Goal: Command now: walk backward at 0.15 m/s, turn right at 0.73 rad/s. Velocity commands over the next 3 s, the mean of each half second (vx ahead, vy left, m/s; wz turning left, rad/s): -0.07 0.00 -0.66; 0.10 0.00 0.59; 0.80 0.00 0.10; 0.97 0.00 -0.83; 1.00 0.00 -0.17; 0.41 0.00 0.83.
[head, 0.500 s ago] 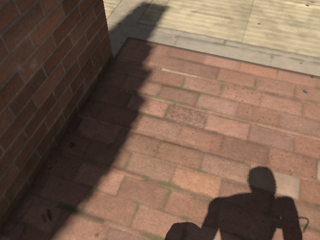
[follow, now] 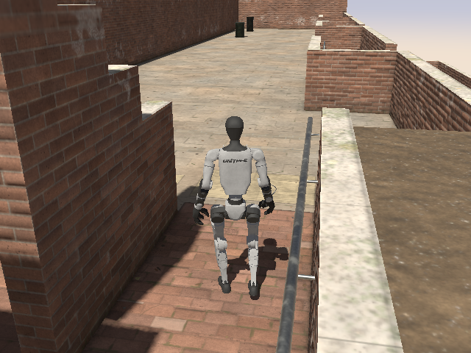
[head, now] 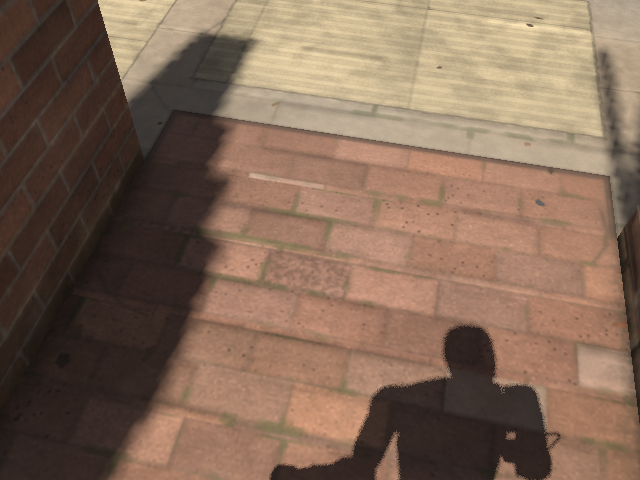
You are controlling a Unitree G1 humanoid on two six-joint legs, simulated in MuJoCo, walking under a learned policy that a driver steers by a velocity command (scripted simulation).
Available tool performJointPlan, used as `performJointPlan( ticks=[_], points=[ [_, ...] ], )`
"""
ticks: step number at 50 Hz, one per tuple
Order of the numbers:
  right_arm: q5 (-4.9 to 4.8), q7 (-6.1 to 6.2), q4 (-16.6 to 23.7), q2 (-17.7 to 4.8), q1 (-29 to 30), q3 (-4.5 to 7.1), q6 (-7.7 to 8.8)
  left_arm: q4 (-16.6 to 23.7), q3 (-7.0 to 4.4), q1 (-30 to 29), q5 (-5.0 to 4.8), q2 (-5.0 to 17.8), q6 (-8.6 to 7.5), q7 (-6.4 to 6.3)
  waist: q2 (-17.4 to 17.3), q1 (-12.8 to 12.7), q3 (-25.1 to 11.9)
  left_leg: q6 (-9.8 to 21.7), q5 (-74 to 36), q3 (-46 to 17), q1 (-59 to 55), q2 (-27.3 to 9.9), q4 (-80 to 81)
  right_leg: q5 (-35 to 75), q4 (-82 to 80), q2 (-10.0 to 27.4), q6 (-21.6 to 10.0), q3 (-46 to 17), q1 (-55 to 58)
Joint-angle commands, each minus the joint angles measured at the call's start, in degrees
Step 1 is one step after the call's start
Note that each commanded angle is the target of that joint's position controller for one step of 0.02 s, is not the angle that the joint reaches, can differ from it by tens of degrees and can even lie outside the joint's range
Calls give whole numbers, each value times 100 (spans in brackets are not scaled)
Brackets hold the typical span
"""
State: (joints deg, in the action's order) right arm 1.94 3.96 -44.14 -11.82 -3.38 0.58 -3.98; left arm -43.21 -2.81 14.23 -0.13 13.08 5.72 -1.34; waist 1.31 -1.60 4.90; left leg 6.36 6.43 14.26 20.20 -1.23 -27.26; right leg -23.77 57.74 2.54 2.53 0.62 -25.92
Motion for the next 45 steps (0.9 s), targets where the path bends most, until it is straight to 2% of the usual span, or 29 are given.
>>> performJointPlan(
  ticks=[1,3,4,5,6,7,8,10,11,13,15,17,19,20,22,23,24,25,26,28,30,32,34,39,41,42,43,44,45],
  points=[
    [59,-33,303,-716,-219,237,4,393,-172,311,-15,559,-64,58,-1032,193,-960,687,706,-1081,-688,-1731,1065,-228,-938,34,-57,345,569],
    [-61,9,212,-911,-411,353,-2,402,-156,696,-38,334,-174,30,-571,8,-792,257,1353,-866,-426,-1709,607,-167,-2151,-86,-239,371,965],
    [-90,-14,146,-929,-608,424,20,337,-224,897,124,522,-243,63,192,-91,-536,-160,1805,-630,-18,-1440,-230,233,-3250,108,-457,-451,1129],
    [-159,-103,250,-441,-733,323,-16,492,-298,735,199,1094,-279,82,1672,66,-105,-675,2810,-9,1389,-424,-2049,889,-4098,1564,-949,-2883,951],
    [-33,-133,728,-475,2,270,-10,688,-456,574,70,1622,-285,-41,1891,-207,154,-888,3034,-1014,2063,158,-3010,1568,-4612,1933,-1645,-4154,253],
    [-68,-211,687,-569,30,301,-18,671,-492,394,158,1515,-305,-114,1150,-52,130,-839,2406,-1528,1701,40,-3716,1285,-4535,1676,-1592,-3348,51],
    [-127,-276,703,-533,16,301,9,676,-457,-4,185,1338,-281,-171,875,132,51,-794,1749,-1668,1684,32,-3932,1027,-4302,1205,-1382,-2760,59],
    [81,-325,755,-539,57,317,99,738,-450,-253,107,1125,-283,-150,440,176,-524,-692,1008,-1713,1824,253,-4038,1840,-3908,786,-1232,-2233,1031],
    [172,-364,787,-465,-57,287,174,656,-429,16,-20,937,-281,-180,498,156,-654,-722,990,-1807,1883,320,-4048,2380,-3762,713,-1177,-2217,1354],
    [48,-394,735,-491,-371,292,195,590,-495,300,107,1012,-227,-174,693,145,-859,-896,1231,-1895,1704,325,-3758,2893,-3561,572,-1191,-2099,1617],
    [42,-385,704,-425,-437,224,227,633,-542,421,79,1015,-228,-131,634,-27,-814,-941,1283,-1728,1732,394,-3167,2077,-3712,532,-1265,-2248,1788],
    [-82,-386,718,-414,-569,217,185,575,-505,615,92,964,-220,-47,983,-107,-853,-960,1570,-1682,1433,442,-2461,1809,-3809,483,-1353,-2461,1873],
    [-43,-365,747,-458,-517,201,189,599,-437,522,37,908,-262,-53,931,-200,-906,-879,1894,-1592,1012,548,-1722,1880,-3802,524,-1325,-2586,1899],
    [-16,-330,690,-492,-748,193,228,544,-436,454,116,923,-298,-102,928,-206,-1018,-800,1839,-1534,643,531,-1428,1916,-3793,561,-1286,-2420,1817],
    [-93,-323,530,-518,-1277,213,310,430,-347,375,135,845,-317,-120,1151,-59,-1141,-568,1611,-1470,-170,465,-510,1982,-3733,599,-1223,-2360,1623],
    [-70,-315,420,-442,-1515,202,367,376,-279,293,63,766,-324,-135,967,137,-1093,-416,1010,-1436,-799,401,370,1856,-3620,549,-1081,-2236,1266],
    [-28,-288,434,-383,-1287,159,403,274,-163,492,118,555,-369,-142,618,31,-973,-347,536,-1809,-1252,175,1037,1313,-3589,405,-808,-2103,855],
    [-14,-278,496,-558,-1109,164,490,277,-93,581,167,396,-362,-83,-104,-115,-908,-330,1118,-2933,-1522,-537,1532,602,-3051,48,-582,-1649,537],
    [-44,-339,688,-1150,-641,253,553,503,-118,274,115,566,-348,-85,-1130,-197,-438,-5,1161,-4235,-778,-1360,1806,159,-2820,-612,-311,-869,132],
    [-173,-550,424,-1156,-917,342,595,550,-221,-201,102,928,-327,-118,-1167,-52,-125,73,592,-4012,-296,-945,1412,359,-2753,-631,-242,-583,633],
    [-199,-516,354,-1343,-1321,489,514,589,-227,-355,85,900,-327,-176,-1413,136,-270,168,-110,-4089,-896,-754,1093,70,-1950,-791,-162,-479,100],
    [-166,-405,360,-1488,-1551,616,438,598,-207,-279,208,768,-408,-187,-1005,133,-421,421,-1054,-4255,-1384,-858,860,-232,-1142,-745,-86,-585,-459],
    [-134,-356,424,-1413,-1519,650,390,695,-177,-559,197,741,-460,-149,-674,233,-807,513,-1260,-4315,-1852,-811,665,-219,-673,-708,-115,-612,-771],
    [-167,-375,524,-1246,-1532,703,226,672,-85,-736,55,683,-445,-46,-1192,424,-1057,464,-1450,-4331,-1896,-420,522,-124,-1048,-775,-20,-524,-521],
    [-42,-391,561,-1416,-1423,760,161,691,-45,-813,6,692,-516,-111,-1082,379,-958,369,-797,-4544,-1442,-185,619,-101,-1655,-917,-51,-570,44],
    [-59,-410,552,-1521,-1456,825,124,736,-64,-768,23,767,-529,-93,-1114,281,-1083,377,712,-4909,-1204,-156,826,-388,-1858,-945,-55,-608,369],
    [-32,-446,670,-1513,-1136,853,114,701,-88,-610,25,808,-541,-66,-959,99,-915,328,2381,-5160,-524,-139,1117,-409,-2421,-887,-148,-717,892],
    [-45,-510,848,-1442,-620,822,117,544,-105,-210,-59,809,-578,-108,-1040,-252,-731,86,3170,-5104,342,124,1156,-26,-3240,-860,-230,-618,1876],
    [-121,-540,894,-1246,-405,778,183,473,-162,84,-27,1029,-596,-192,-756,-510,-485,-306,3435,-4694,1326,563,800,552,-3952,-541,-260,-769,2901]
  ],
)
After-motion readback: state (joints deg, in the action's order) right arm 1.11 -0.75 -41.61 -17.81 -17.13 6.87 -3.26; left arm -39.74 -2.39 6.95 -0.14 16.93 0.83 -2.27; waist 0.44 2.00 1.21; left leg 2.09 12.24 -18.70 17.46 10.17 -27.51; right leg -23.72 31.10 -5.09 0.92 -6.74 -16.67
